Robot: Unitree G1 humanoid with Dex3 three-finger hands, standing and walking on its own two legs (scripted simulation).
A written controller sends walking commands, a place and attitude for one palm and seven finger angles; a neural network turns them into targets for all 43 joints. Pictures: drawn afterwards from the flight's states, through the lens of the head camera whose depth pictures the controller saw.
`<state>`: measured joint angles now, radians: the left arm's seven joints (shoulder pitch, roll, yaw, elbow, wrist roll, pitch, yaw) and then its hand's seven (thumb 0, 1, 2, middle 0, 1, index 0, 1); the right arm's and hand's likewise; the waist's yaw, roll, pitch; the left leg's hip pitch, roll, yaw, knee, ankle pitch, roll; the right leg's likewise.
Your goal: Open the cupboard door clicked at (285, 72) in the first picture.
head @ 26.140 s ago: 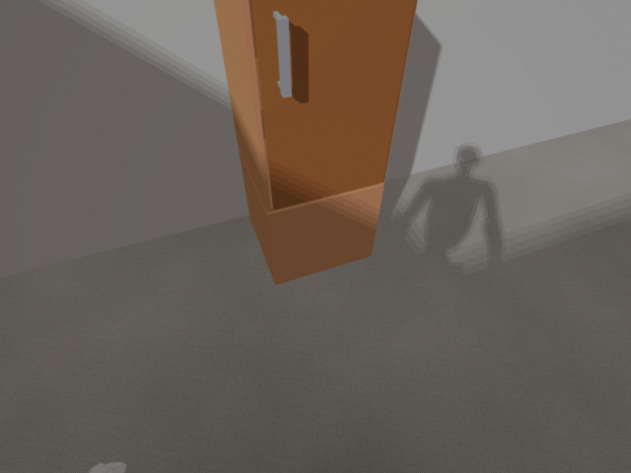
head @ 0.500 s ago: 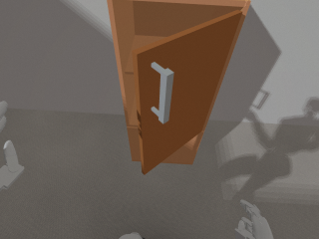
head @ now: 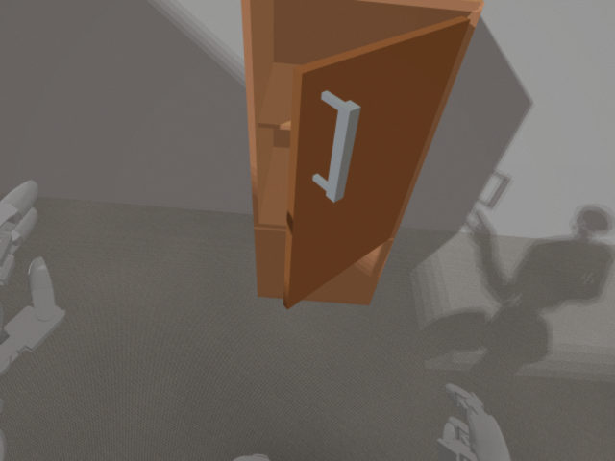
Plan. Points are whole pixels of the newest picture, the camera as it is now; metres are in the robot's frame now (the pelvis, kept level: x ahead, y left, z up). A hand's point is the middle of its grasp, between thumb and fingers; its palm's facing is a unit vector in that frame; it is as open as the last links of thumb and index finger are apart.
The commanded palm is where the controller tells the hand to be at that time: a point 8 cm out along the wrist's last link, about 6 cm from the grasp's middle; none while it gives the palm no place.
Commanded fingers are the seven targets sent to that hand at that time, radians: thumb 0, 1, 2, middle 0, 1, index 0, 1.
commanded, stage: stop stepping back and stand still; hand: left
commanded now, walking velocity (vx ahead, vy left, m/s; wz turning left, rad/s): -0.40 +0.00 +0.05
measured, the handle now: (332, 149) +0.52 +0.03 +0.14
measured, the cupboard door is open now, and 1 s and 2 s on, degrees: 43 43 43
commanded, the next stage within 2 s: let the arm hang, fingers relaxed in 0.90 s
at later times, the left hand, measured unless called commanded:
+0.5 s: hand out of the picture +0.06 +0.29 +0.18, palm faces +0.53 -0.78 -0.33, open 7.4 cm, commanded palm +0.00 +0.33 +0.19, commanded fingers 0.00 0.90 0.90 -0.20 -0.30 -0.20 -0.30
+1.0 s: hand out of the picture +0.07 +0.28 +0.17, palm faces +0.45 -0.78 -0.43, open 7.4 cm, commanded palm none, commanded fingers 0.00 0.90 0.90 -0.20 -0.30 -0.20 -0.30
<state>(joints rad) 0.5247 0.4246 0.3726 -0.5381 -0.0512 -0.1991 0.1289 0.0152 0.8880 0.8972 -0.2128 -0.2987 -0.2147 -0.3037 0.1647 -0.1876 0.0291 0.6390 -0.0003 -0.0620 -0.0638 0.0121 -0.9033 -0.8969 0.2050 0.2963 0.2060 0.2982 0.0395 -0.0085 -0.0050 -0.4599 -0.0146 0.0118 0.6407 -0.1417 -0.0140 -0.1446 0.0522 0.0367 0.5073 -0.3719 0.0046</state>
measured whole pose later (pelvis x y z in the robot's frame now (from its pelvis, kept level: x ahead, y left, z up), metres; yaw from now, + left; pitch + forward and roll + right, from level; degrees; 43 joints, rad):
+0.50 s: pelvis -0.13 +0.02 +0.00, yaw +2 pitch +0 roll -1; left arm 0.47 0.36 0.38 -0.44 -0.03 -0.17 0.17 0.01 0.89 0.90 -0.21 -0.30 -0.22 -0.30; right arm 0.34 -0.24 0.00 0.70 -0.01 -0.11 -0.11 0.01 -0.90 -0.90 0.20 0.30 0.20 0.30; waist 0.01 -0.01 -0.09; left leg -0.27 0.05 0.02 0.59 -0.38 0.03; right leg -0.21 0.01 -0.07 0.55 -0.34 -0.03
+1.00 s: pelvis -0.13 +0.02 +0.01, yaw +2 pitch -2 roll +0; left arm 0.52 0.36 0.38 -0.45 -0.04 -0.22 0.16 0.02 0.89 0.90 -0.21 -0.30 -0.22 -0.30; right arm 0.23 -0.25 -0.01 0.65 -0.01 -0.13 -0.07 0.01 -0.90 -0.90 0.20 0.30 0.20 0.30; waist 0.00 0.02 0.04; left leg -0.26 0.05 0.02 0.51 -0.21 0.01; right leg -0.17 0.05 -0.09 0.51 -0.32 -0.06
